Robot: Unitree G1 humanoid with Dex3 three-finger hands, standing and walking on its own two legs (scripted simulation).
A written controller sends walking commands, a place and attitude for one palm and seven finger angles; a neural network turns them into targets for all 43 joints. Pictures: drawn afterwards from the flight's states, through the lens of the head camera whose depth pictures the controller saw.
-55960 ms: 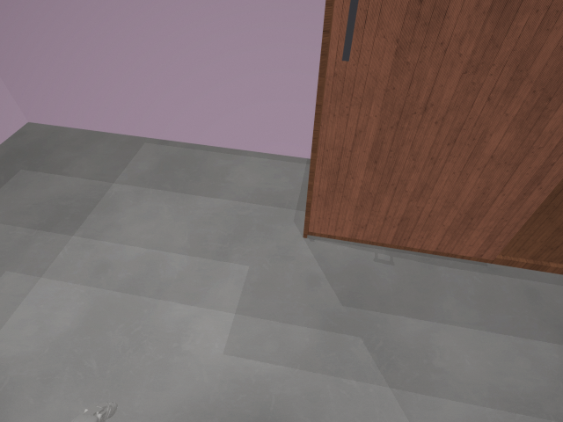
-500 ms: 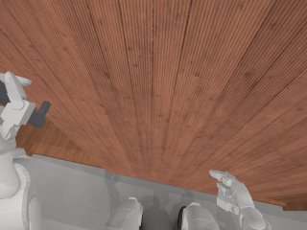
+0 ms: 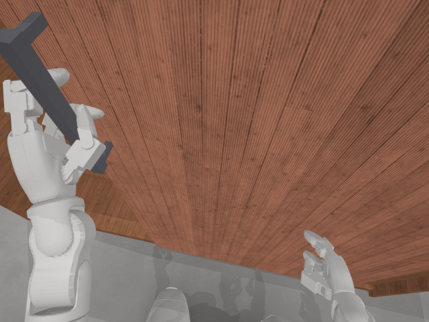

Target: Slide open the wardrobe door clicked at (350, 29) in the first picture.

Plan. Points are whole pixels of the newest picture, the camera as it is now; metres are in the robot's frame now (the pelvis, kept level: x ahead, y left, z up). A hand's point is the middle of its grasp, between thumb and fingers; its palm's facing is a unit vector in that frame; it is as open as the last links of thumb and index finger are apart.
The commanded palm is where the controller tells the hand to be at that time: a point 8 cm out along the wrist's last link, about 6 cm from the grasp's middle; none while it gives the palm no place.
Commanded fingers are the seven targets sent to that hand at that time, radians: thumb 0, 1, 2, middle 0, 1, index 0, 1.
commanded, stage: step sideways, sliding the door along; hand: left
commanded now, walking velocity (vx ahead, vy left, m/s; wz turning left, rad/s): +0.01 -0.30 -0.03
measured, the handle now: (74, 112) +0.31 +0.26 +0.20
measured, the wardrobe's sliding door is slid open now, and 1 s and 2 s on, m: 0.63 0.68 0.68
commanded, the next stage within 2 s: stop walking and hold the door there in 0.56 s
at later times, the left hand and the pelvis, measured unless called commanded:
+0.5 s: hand (130, 150) +0.28 +0.17 +0.19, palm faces +0.30 -0.95 +0.04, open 6.3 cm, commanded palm +0.23 +0.15 +0.17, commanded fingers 0.00 0.90 0.90 -0.45 -1.40 -0.45 -1.40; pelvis +0.02 -0.02 +0.02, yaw -3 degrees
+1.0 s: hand (125, 146) +0.29 +0.18 +0.18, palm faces +0.61 -0.70 -0.37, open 6.4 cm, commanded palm +0.22 +0.21 +0.14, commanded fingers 0.00 0.90 0.90 -0.45 -1.40 -0.45 -1.40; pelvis +0.01 -0.12 -0.02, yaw -5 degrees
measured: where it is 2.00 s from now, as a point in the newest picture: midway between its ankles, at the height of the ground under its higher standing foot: outside the picture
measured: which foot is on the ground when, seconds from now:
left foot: down 0.00-0.02, up 0.04-0.22, down 0.24-0.86, up 0.88-1.00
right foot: up 0.00-0.00, down 0.02-0.24, up 0.26-0.84, down 0.86-1.00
